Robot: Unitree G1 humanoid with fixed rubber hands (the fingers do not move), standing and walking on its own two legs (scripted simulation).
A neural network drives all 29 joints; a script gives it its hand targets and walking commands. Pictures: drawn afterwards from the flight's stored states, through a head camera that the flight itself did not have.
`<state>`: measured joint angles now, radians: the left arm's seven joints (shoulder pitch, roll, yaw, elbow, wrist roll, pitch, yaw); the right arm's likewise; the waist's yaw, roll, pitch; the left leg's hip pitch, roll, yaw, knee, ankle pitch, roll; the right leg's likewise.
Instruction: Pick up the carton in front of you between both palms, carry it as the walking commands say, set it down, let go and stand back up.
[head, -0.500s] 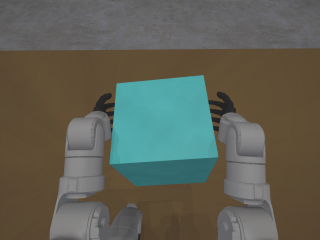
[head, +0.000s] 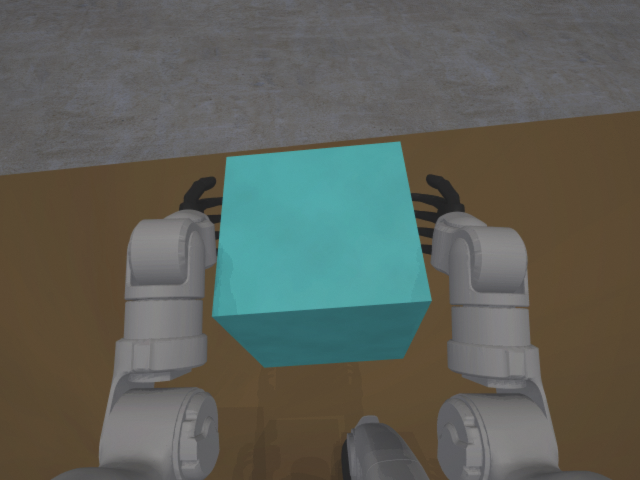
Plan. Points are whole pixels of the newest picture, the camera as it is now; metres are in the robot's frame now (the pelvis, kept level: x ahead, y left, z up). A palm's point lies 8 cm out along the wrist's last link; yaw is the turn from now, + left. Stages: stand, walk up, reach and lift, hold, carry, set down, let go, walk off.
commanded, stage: carry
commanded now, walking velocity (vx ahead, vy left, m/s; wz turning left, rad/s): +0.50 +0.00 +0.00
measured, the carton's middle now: (324, 268) +0.37 -0.03 +0.02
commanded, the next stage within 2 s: none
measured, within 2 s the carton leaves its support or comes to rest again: neither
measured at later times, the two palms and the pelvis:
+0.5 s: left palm (187, 128) +0.62 +0.17 +0.05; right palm (363, 113) +0.65 -0.12 +0.06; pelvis +0.27 -0.01 -0.04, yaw +2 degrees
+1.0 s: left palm (221, 30) +0.95 +0.14 +0.05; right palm (355, 40) +0.93 -0.14 +0.04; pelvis +0.57 +0.02 -0.09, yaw +1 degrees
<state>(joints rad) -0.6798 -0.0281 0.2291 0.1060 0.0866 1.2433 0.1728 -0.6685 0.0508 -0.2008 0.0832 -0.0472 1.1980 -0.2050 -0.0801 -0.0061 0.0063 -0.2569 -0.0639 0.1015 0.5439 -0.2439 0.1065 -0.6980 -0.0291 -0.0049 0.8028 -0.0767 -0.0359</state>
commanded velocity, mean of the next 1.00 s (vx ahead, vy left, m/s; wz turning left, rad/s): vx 0.50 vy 0.00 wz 0.00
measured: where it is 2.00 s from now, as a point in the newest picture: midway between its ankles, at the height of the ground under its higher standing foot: (278, 235)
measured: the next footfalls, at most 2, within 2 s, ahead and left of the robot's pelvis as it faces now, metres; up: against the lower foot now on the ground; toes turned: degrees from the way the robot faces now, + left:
right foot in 0.14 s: +0.26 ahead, -0.09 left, -0.03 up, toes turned -4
left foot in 0.56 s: +0.44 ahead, +0.12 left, -0.06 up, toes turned +3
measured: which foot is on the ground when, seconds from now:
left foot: down 0.00-0.16, up 0.18-0.54, down 0.56-1.00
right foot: up 0.00-0.12, down 0.14-0.58, up 0.60-0.98, down 1.00-1.00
